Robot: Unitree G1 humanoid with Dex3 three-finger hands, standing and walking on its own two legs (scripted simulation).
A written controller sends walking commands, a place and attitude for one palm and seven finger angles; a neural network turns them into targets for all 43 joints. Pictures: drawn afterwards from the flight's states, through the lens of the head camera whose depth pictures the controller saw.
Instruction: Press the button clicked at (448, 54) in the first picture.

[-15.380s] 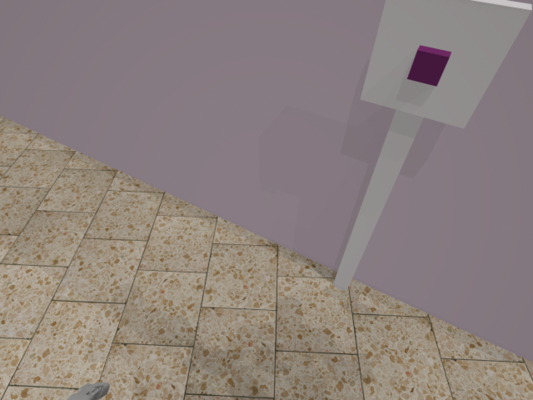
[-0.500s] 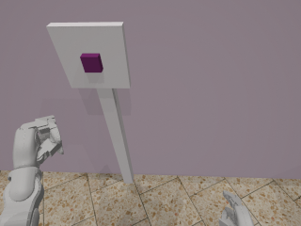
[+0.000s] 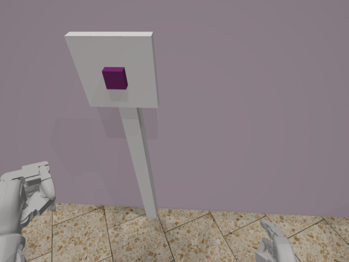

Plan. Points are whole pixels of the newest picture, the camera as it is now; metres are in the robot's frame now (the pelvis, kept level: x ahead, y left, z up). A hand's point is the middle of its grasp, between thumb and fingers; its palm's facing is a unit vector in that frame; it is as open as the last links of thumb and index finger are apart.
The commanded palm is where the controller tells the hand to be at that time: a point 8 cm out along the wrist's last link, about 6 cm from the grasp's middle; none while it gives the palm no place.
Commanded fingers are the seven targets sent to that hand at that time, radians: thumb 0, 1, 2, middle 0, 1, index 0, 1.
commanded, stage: draw the hand back to the body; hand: left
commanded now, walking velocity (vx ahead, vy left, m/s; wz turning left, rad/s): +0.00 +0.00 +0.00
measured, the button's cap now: (115, 77) +0.50 +0.24 +0.19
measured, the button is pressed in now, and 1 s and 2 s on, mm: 0 0 0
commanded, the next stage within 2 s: step back with the hand held close in 0.14 s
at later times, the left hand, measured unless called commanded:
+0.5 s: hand (57, 199) +0.17 +0.24 +0.14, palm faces +0.31 -0.83 -0.45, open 3.1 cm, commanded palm +0.11 +0.28 +0.17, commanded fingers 0.00 0.90 0.90 -1.30 -1.50 -1.30 -1.50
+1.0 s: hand out of the picture +0.08 +0.27 +0.15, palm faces +0.40 -0.81 -0.43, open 3.1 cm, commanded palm +0.03 +0.31 +0.17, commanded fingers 0.00 0.90 0.90 -1.30 -1.50 -1.30 -1.50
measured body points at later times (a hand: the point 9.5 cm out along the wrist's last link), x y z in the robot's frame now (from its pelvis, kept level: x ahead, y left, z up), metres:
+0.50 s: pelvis -0.02 +0.00 +0.00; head +0.00 -0.01 +0.45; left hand +0.15 +0.28 +0.17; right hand +0.17 -0.24 -0.09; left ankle +0.01 +0.10 -0.74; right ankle -0.03 -0.12 -0.74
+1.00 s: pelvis -0.10 +0.03 -0.02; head -0.09 +0.04 +0.43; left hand +0.05 +0.31 +0.18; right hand +0.08 -0.21 -0.09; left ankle +0.01 +0.10 -0.74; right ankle -0.03 -0.12 -0.75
